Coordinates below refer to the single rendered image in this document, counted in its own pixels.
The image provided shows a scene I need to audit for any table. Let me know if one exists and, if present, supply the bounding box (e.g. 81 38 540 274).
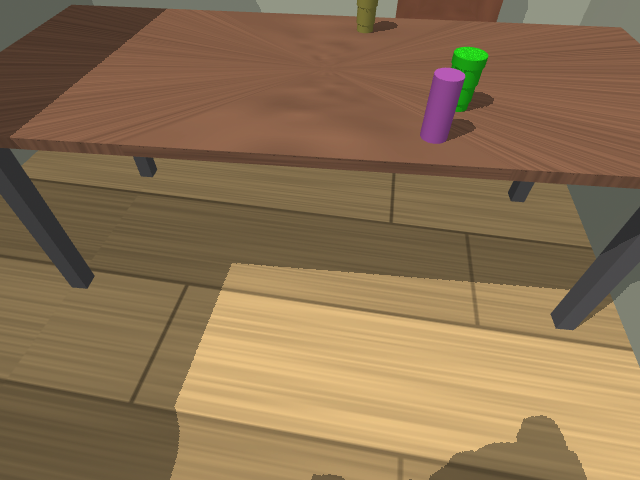
0 5 640 330

